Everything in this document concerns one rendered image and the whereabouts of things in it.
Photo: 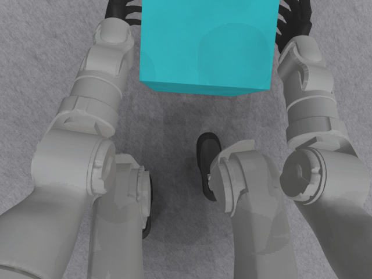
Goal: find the carton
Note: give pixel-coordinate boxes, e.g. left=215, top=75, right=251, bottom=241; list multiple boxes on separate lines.
left=139, top=0, right=280, bottom=96

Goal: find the right robot upper arm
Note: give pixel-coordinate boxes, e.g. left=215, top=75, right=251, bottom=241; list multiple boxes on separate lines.
left=280, top=147, right=372, bottom=279

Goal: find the robot left foot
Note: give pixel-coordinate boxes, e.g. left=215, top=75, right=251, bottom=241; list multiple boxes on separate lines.
left=142, top=170, right=153, bottom=239

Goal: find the robot right hand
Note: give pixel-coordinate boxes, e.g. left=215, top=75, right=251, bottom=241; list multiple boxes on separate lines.
left=275, top=0, right=312, bottom=54

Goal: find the robot left forearm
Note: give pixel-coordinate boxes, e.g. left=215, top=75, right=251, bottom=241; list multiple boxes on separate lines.
left=31, top=17, right=134, bottom=182

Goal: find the robot left hand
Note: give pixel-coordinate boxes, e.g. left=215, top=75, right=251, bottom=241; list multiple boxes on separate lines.
left=105, top=0, right=142, bottom=26

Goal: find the robot right forearm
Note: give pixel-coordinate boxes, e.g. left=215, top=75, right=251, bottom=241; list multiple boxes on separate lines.
left=277, top=35, right=362, bottom=161

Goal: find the robot right thigh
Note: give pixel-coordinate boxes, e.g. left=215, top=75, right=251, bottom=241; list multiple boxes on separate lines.
left=214, top=150, right=299, bottom=279

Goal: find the left robot upper arm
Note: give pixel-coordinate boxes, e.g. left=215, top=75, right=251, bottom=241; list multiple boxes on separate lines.
left=0, top=128, right=116, bottom=279

